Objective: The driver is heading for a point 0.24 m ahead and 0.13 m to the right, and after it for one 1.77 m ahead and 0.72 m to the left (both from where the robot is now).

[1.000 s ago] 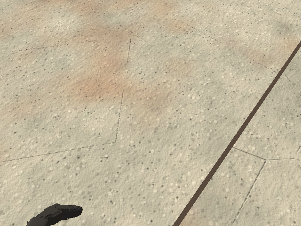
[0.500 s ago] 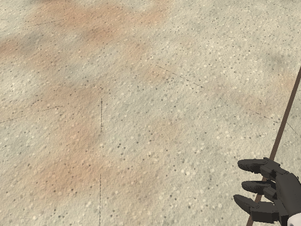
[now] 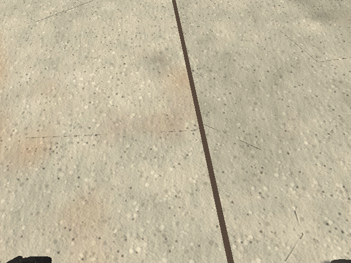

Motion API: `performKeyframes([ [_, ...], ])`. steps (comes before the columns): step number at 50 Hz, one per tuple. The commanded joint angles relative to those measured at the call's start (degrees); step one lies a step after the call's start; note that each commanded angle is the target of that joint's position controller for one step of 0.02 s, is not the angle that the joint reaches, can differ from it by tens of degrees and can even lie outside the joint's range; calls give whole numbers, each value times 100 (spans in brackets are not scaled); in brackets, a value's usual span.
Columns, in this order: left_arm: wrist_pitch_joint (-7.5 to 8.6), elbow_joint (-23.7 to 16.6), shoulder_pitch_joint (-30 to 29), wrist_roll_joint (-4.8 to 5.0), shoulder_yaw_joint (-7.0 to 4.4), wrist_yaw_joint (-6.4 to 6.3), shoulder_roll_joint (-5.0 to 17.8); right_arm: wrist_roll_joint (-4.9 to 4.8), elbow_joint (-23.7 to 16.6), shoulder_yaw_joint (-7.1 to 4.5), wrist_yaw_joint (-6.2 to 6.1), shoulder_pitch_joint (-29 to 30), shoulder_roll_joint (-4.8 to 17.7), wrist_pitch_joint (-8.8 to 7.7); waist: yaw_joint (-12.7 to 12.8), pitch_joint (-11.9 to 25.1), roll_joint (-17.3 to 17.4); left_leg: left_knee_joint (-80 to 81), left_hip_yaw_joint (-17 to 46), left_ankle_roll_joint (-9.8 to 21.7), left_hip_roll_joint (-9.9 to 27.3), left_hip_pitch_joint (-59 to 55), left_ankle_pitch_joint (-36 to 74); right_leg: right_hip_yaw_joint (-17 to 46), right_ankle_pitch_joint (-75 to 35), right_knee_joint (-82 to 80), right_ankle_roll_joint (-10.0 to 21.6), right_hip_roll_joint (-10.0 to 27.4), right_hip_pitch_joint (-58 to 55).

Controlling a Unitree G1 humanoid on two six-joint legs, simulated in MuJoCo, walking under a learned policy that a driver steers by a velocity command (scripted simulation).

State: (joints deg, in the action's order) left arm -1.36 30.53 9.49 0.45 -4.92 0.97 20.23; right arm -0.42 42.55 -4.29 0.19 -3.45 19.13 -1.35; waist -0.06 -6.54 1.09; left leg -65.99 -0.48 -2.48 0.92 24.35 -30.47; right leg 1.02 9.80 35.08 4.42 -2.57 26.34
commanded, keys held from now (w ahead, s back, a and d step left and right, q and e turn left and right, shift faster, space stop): e+shift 0.36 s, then shift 0.10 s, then w+shift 0.40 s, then w+q+shift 0.14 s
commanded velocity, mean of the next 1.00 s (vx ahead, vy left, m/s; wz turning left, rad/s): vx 0.34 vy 0.00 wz -0.54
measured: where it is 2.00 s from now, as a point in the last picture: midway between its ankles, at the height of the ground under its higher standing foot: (246, 188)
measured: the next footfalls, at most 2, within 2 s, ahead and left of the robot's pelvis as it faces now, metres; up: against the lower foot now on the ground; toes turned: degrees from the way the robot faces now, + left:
left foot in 0.28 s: +0.16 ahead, +0.15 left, +0.00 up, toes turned -24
right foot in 0.70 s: +0.00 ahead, -0.07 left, +0.00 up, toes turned -32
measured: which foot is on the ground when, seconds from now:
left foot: up 0.00-0.26, down 0.28-0.70, up 0.72-1.00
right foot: down 0.00-0.28, up 0.30-0.68, down 0.70-1.00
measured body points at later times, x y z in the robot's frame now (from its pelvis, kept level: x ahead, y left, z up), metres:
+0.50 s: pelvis +0.05 +0.07 +0.02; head +0.08 +0.06 +0.47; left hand +0.33 +0.26 -0.06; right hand +0.05 -0.24 -0.08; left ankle +0.13 +0.16 -0.72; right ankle -0.01 -0.06 -0.64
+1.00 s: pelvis +0.18 -0.05 +0.00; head +0.19 -0.07 +0.45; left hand +0.29 +0.21 -0.11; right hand +0.23 -0.37 -0.09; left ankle +0.39 -0.03 -0.67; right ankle -0.04 -0.05 -0.72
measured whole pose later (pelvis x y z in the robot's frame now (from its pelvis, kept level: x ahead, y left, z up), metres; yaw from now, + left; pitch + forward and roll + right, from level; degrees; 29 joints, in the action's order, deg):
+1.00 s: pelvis +0.18 -0.05 +0.00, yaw -30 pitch +3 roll +0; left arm 4.7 46.5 29.8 -1.9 -2.1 0.6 16.8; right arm 1.7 39.3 -2.9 5.4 -6.3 17.7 0.2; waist 3.8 1.1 1.5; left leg -45.8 -2.0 2.0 2.3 42.6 -2.5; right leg -2.0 20.1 5.6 1.2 -1.4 -11.5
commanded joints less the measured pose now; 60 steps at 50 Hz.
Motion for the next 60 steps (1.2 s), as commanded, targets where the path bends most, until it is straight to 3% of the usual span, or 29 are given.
performKeyframes([
  [1,91,-529,-122,74,-287,-146,943,96,-457,-154,-83,30,716,-66,-104,1337,-434,293,756,74,74,1168,479,2492,-1102,-1531,1073,1402,-1786],
  [3,12,-613,-281,-41,-298,-249,935,82,-371,-112,-54,-43,540,-37,-160,1423,-492,991,618,-59,-193,632,729,2248,-1528,-1466,1003,1112,-1409],
  [6,-59,-559,-160,22,-350,-321,979,25,-314,-31,-22,-94,312,4,-86,1629,-511,1882,690,-191,-426,161,1055,2397,-1304,-1352,925,962,-1271],
  [11,-151,-558,-231,43,-354,-297,896,-7,-359,-98,37,-127,383,23,-17,1423,-1023,2928,766,-79,-550,-431,1329,2969,-171,-1281,625,751,-901],
  [13,-184,-580,-380,89,-324,-294,784,-2,-250,-182,45,-504,453,-6,-228,1347,-1069,3999,691,74,-397,-1188,1956,2988,265,-971,353,485,-545],
  [14,-195,-552,-135,92,-243,-281,501,67,-233,-282,2,-665,773,19,-154,1430,-449,4588,1341,397,483,-1804,1855,2546,1507,-183,55,73,-39],
  [15,-173,-669,49,131,-187,-264,270,220,-277,-345,-50,-469,1198,91,166,1162,1373,5223,2957,1208,1712,-1804,1681,1106,2497,1228,-279,-846,994],
  [16,-79,-600,249,43,-326,-218,800,377,-483,-290,-76,-100,946,44,276,954,1417,5382,3463,1613,2191,-1314,1537,1071,2261,2467,-499,-278,1196],
  [17,-81,-430,284,77,-419,-193,1073,323,-647,-201,-150,284,604,43,335,815,1006,5272,2761,1483,1914,-1108,1432,902,1812,2972,-592,-35,1112],
  [19,-156,-204,455,18,-381,-224,857,134,-716,-141,-274,484,408,86,302,722,538,5058,1774,1200,1299,-1129,1737,675,1199,3664,-767,83,1122],
  [23,-125,-378,-24,71,-136,-238,351,145,-524,-126,-284,-258,506,163,-153,791,439,4975,1119,1510,1205,-1762,2823,301,1160,3222,-950,229,1218],
  [26,-54,-395,-38,64,-33,-163,293,-17,-405,-231,-189,-838,810,131,-388,1183,898,5434,1480,1499,1462,-2217,258,95,1419,2320,-878,392,1059],
  [32,224,76,497,62,77,-64,155,-178,-274,-224,-12,-767,925,-54,12,599,819,5532,858,1258,1382,-697,-144,-540,1253,-465,-229,247,-1294],
  [34,278,546,1311,97,77,-73,84,-163,-331,-101,33,-629,571,-87,419,542,271,4605,425,1032,1099,306,-62,-711,657,-1423,-18,113,-2729],
  [35,280,790,2124,-433,94,26,288,380,-334,4,119,-669,51,34,805,969,-1034,2505,-582,702,282,1343,-217,657,2148,-2079,127,821,-4083],
  [36,277,574,2213,-411,39,30,802,480,-695,145,149,-272,-416,23,814,731,-1696,990,-528,550,-87,2987,-591,2752,3102,-2277,347,2200,-4272],
  [37,280,534,2031,-359,-129,-93,1159,444,-1107,54,187,432,51,-6,929,336,-1179,666,16,506,221,3749,368,3751,3722,-2742,1000,2707,-3599],
  [38,321,594,1755,-310,-35,-98,831,344,-1094,-18,249,642,308,-36,757,-51,-710,514,210,439,489,3872,1116,3223,3422,-2753,939,2365,-3432],
  [40,426,589,1295,-221,74,-54,560,318,-696,-63,370,-159,464,-75,292,197,-807,727,111,239,521,2958,1697,2128,2386,-2838,642,1673,-3021],
  [42,545,755,1360,-172,134,-49,411,313,-623,-71,432,-227,463,10,200,104,-785,769,-12,119,479,2602,2076,1632,1928,-3129,676,1438,-2643],
  [47,706,1101,1600,-239,96,-39,414,171,-823,62,510,479,217,66,326,-311,-727,1802,64,311,193,2270,2858,348,660,-3503,486,1459,-2503],
  [50,751,1361,1706,-234,124,-81,379,214,-959,137,557,777,116,51,355,-438,-534,2376,-332,712,135,1920,2956,-242,-494,-3690,364,1599,-2841],
  [53,735,1558,1723,-316,109,-161,613,219,-906,162,445,369,117,72,75,199,-762,2554,-991,1198,-449,682,2214,-920,-5329,-2388,149,1624,-3403],
  [55,571,1565,1590,-430,24,-248,903,186,-406,8,331,-1449,475,38,-791,1295,-1042,2458,-1057,1461,-963,-1042,1336,-1072,-7342,198,64,1678,-3399],
  [56,561,1464,1391,-375,23,-277,946,253,-58,-144,258,-2618,814,4,-1375,1772,-669,2916,-449,1608,-798,-2782,1210,-1111,-6332,2077,-27,1483,-2164],
  [57,660,1134,1520,-246,229,-118,189,280,35,-366,150,-2748,1527,55,-920,2017,896,3569,2334,2246,641,-4312,-870,-951,-1493,4384,-317,490,319],
  [58,810,910,1195,-295,271,-32,164,138,-70,-373,189,-2392,1608,64,-681,2320,1083,4857,5087,2607,1288,-4503,-1348,164,1298,5277,-287,-208,1498],
  [59,888,703,475,-282,247,-42,385,126,-51,-375,170,-2203,1461,55,-733,1487,542,5105,4779,2416,1239,-4071,-114,566,928,5383,-242,114,2041],
  [60,953,679,477,-246,310,-57,350,107,-4,-339,123,-2088,1258,9,-440,991,-43,5046,4019,2302,1186,-3241,1593,531,612,4883,-250,387,1768],
])
Velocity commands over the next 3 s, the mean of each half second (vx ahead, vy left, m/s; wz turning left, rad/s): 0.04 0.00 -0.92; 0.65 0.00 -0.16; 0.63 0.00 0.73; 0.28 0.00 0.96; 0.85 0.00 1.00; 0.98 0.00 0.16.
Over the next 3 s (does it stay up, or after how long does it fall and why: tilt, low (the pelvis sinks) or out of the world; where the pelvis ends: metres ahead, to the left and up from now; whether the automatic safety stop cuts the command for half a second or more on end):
stays up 1.11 0.37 0.01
